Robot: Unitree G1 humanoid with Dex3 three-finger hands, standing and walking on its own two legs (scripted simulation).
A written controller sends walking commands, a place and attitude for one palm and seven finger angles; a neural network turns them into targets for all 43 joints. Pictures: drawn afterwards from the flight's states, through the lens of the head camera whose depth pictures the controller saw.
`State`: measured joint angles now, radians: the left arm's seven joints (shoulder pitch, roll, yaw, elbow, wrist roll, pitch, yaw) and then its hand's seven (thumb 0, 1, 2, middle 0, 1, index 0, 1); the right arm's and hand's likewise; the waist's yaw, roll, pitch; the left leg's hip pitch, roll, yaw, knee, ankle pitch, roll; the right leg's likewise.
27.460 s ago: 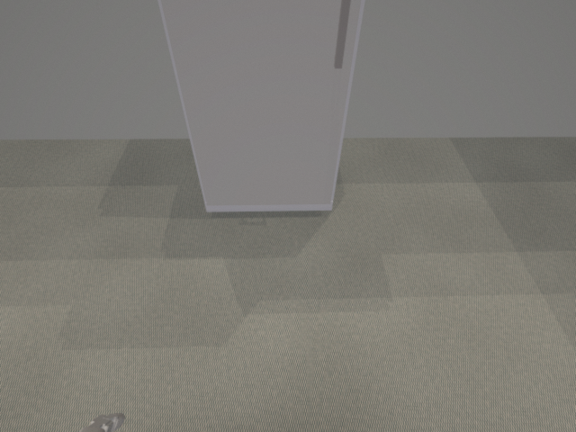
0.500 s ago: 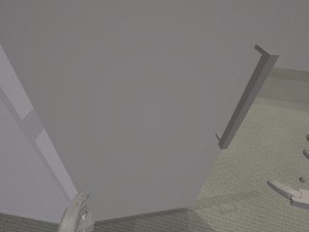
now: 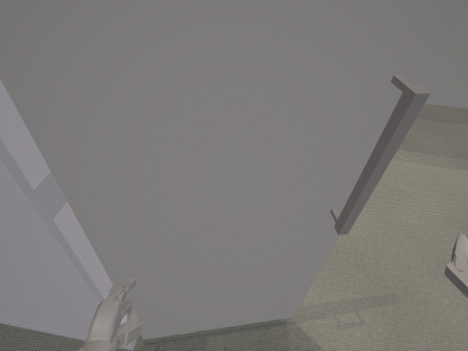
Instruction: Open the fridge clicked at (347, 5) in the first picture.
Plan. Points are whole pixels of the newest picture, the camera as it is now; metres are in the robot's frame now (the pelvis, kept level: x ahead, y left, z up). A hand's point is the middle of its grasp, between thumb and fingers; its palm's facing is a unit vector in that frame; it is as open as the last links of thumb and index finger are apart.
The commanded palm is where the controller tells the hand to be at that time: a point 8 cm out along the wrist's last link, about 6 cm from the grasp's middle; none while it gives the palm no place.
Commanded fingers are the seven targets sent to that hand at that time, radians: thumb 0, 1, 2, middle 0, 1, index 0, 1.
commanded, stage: draw the hand back to the body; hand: right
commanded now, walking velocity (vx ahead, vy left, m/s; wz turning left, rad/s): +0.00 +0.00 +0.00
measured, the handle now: (365, 168) +0.38 -0.23 +0.15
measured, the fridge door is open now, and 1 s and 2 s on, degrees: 72 72 72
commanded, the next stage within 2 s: step back with the hand held close in 0.24 s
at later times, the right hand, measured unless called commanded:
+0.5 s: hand (455, 260) +0.19 -0.27 +0.17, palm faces +0.46 +0.79 -0.39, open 7.4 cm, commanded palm +0.13 -0.30 +0.18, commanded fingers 0.00 -0.90 -0.90 0.20 0.30 0.20 0.30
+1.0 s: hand out of the picture +0.12 -0.28 +0.16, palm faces +0.47 +0.78 -0.42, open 7.4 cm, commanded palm +0.05 -0.31 +0.18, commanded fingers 0.00 -0.90 -0.90 0.20 0.30 0.20 0.30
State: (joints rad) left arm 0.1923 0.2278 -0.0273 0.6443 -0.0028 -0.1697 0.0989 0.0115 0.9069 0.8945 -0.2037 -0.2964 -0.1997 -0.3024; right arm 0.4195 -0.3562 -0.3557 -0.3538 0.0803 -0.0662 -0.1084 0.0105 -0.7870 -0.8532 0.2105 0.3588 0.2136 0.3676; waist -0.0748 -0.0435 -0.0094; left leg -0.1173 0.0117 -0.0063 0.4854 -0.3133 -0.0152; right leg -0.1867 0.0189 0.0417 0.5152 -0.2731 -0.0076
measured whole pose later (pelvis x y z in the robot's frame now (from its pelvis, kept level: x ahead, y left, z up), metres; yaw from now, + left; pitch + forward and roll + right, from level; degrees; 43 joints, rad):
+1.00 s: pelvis -0.08 -0.01 -0.01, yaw -1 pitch +0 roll +2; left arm 0.20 0.20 -0.03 0.59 0.00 -0.10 0.08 0.01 0.91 0.89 -0.21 -0.30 -0.20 -0.30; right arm 0.49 -0.38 -0.42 -0.51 0.04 -0.20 -0.14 0.01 -0.89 -0.90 0.21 0.30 0.21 0.31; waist -0.03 -0.01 0.03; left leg -0.34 0.01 0.02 0.57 -0.22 -0.02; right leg -0.45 0.02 0.05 0.69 -0.34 -0.02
